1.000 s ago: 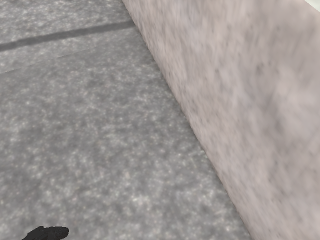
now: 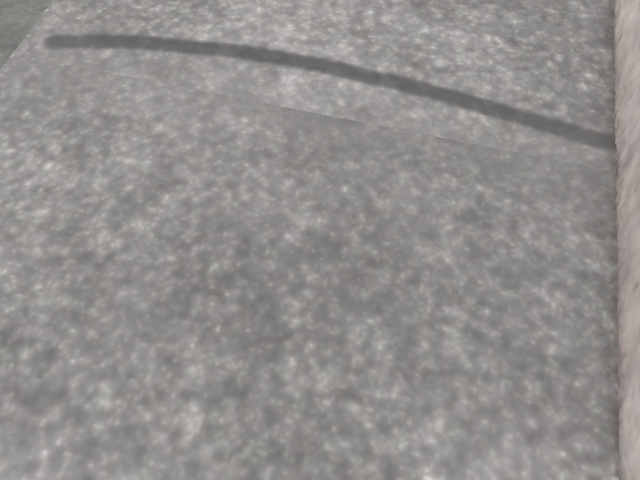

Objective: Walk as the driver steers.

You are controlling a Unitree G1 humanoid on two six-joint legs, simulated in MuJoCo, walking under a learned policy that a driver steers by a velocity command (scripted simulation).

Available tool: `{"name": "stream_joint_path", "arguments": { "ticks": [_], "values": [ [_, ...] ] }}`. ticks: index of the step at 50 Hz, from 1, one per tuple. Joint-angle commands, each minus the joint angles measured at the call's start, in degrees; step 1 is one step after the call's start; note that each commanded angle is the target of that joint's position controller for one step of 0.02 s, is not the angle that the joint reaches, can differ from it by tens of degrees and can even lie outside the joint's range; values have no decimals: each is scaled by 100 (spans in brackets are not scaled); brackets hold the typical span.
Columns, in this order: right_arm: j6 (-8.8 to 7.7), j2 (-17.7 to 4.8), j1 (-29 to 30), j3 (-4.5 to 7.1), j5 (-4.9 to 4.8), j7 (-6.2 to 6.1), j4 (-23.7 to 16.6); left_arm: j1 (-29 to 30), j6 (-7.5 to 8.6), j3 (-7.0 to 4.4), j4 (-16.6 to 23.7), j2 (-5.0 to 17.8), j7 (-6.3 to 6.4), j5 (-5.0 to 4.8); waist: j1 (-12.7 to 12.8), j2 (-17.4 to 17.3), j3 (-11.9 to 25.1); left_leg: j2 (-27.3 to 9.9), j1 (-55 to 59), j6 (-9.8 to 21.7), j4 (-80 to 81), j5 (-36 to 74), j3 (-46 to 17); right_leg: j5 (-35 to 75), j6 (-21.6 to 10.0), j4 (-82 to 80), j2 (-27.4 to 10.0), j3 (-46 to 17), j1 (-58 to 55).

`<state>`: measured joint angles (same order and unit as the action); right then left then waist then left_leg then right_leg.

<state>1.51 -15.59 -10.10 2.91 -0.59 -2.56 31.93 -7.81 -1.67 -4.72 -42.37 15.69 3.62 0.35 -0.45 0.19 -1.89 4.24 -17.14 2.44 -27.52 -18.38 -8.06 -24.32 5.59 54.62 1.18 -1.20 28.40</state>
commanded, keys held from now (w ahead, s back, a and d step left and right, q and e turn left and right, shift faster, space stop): no key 1.00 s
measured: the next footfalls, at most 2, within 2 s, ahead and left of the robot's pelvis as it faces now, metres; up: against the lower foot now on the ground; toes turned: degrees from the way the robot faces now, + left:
right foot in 0.10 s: +0.03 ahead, -0.13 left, +0.00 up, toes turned +2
left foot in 0.40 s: +0.01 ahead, +0.14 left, -0.01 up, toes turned -1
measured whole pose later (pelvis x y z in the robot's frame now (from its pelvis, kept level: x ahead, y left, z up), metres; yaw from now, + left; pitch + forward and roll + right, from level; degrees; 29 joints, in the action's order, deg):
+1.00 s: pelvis -0.03 +0.06 -0.01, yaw +2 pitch -1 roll -1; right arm 1.0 -11.0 -12.9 0.8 -0.2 -1.3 46.2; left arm -12.8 -0.3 -2.8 -58.4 13.3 4.1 0.7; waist 0.7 0.0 -2.0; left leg 3.2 -9.5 1.8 -24.2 -20.0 -2.5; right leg -19.7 4.2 26.2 -4.4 -1.8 11.9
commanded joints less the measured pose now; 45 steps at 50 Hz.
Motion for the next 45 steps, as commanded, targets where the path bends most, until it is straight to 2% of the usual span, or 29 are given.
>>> {"name": "stream_joint_path", "arguments": {
  "ticks": [1,3,5,6,7,8,9,10,11,12,13,14,15,16,18,19,20,21,22,23,24,25,26,27,30,34,38,40,45],
  "values": [
    [-51,-815,1,239,-8,49,-304,-26,42,-90,335,431,-64,-33,-77,-1033,664,-1480,617,1001,471,2473,-1288,-158,-86,-819,-53,9,-581],
    [-59,-741,62,213,-57,105,-255,-112,54,-82,308,404,-115,-42,-66,-981,604,-1456,649,985,419,2400,-1431,-23,-147,-1538,-56,28,-918],
    [-87,-634,193,173,-162,141,-191,-466,105,-52,177,268,-185,-9,210,-780,547,-1211,386,716,299,2182,-1278,1243,-329,-3140,-9,160,-1817],
    [-131,-478,-29,140,-98,152,-123,-537,139,-61,176,411,-208,85,118,-378,674,-884,104,410,27,1635,-1014,1986,-469,-3280,-367,-268,-2445],
    [-184,-270,-405,82,74,199,-118,-546,141,-139,203,837,-194,119,-219,889,948,-255,-324,8,-564,-126,-488,3429,-910,-3167,-1283,-1152,-3001],
    [-225,-371,-418,95,186,206,3,-398,102,-16,335,497,-178,83,-91,1045,958,132,-560,-383,-1128,-1560,-279,4212,-1516,-3299,-1823,-1504,-2940],
    [-181,-563,-91,184,68,127,-202,-161,154,-116,337,759,-170,178,-95,1530,808,-177,-534,-523,-1907,-1684,132,2779,-2137,-3674,-2309,-2072,-1972],
    [-130,-758,273,252,0,36,-172,127,201,-75,448,594,-126,171,41,1058,513,-367,-513,-617,-2516,-1442,63,1809,-2134,-3932,-2068,-2059,-1675],
    [-69,-740,396,291,-33,10,-165,256,213,-27,447,479,-69,125,48,950,286,-354,-735,-704,-2966,-1330,94,1679,-2031,-3937,-1894,-1787,-1568],
    [-7,-595,224,276,-20,-1,-24,302,205,28,449,392,-43,90,-11,839,265,-389,-656,-804,-3168,-1315,65,1711,-1929,-3886,-1680,-1449,-1537],
    [1,-405,97,217,0,30,2,336,175,31,404,416,-32,37,-86,793,217,-459,-687,-834,-2849,-1130,113,1682,-1806,-3786,-1474,-1212,-1657],
    [-39,-166,137,126,12,78,40,246,127,50,365,363,-18,22,-38,649,214,-528,-499,-846,-2193,-980,276,1730,-1645,-3674,-1165,-852,-1741],
    [-81,58,286,40,-8,125,35,114,63,41,285,375,-15,12,62,764,198,-539,-333,-843,-1523,-892,457,1676,-1586,-3576,-1017,-736,-1829],
    [-117,125,380,9,-20,156,55,-89,7,26,234,418,-12,19,183,769,234,-512,-174,-835,-949,-902,577,1762,-1603,-3477,-1009,-752,-1965],
    [-121,31,103,54,-40,188,275,-216,-38,-3,212,499,-17,-25,96,624,290,-363,411,-761,371,24,853,1935,-1523,-3180,-958,-732,-1960],
    [-92,-122,34,98,15,176,328,-458,0,-16,138,494,-40,-36,102,508,268,-351,688,-671,795,535,794,2047,-1367,-3113,-936,-743,-1834],
    [-58,-396,13,130,40,139,285,-570,70,-2,174,403,-92,58,198,376,271,-623,939,-554,707,1134,417,1966,-1080,-2842,-786,-569,-1635],
    [-36,-672,-146,172,56,73,244,-789,167,32,173,243,-140,205,384,-330,636,-1098,1476,-376,206,2545,-82,1459,-811,-2524,-499,-315,-1242],
    [10,-608,-134,131,3,45,180,-893,234,97,84,72,-165,268,370,-772,883,-1291,1766,-146,40,2890,-234,604,-575,-2410,-246,-111,-918],
    [-41,-342,-139,84,54,115,340,-608,231,146,139,-27,-136,170,277,-1080,824,-1274,815,84,308,971,-352,703,-379,-2742,-269,31,-1510],
    [-122,-181,98,35,106,152,294,-195,195,112,146,165,-79,140,168,-679,365,-1046,258,57,526,415,-318,1059,-301,-2636,-294,44,-1778],
    [-151,-118,9,-22,128,155,352,-122,154,46,73,340,-28,115,82,-396,296,-926,173,-24,626,453,-201,1058,-322,-2542,-273,24,-1734],
    [-187,-246,53,-23,142,159,393,-242,114,55,26,252,-2,120,193,-531,251,-858,232,-92,610,446,-142,1026,-339,-2601,-285,7,-1716],
    [-216,-317,76,-5,112,161,402,-368,105,58,-31,240,17,147,202,-541,220,-867,271,-105,626,451,-188,1084,-317,-2626,-311,-6,-1667],
    [-197,-171,-52,-78,37,121,537,-413,171,77,-240,144,4,101,149,-473,281,-877,383,-118,644,282,-230,1088,-263,-2675,-333,-19,-1698],
    [-182,-175,-67,-107,78,118,593,-426,186,73,-500,203,22,102,81,-457,109,-948,342,-49,859,-135,-434,982,-186,-2690,-374,-20,-1524],
    [-183,-149,-126,-111,54,131,732,-552,208,72,-793,257,37,87,83,-418,113,-913,426,-38,924,104,-441,1091,-150,-2749,-429,-42,-1560],
    [-170,-158,-181,-101,78,124,821,-556,194,76,-930,261,40,39,86,-339,111,-890,504,-61,978,287,-410,1158,-145,-2821,-442,-59,-1609],
    [-133,-130,-209,-81,45,118,995,-613,181,90,-1260,290,57,37,102,-321,154,-798,644,-62,1010,509,-294,1186,-140,-2920,-464,-44,-1698]
  ]
}}
Velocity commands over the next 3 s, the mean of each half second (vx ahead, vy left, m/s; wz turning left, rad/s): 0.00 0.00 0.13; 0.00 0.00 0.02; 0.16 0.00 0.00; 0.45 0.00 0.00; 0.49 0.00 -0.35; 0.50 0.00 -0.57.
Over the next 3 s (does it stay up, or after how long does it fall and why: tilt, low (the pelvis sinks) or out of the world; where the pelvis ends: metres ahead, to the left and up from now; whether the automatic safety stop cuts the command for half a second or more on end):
stays up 0.87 -0.06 0.08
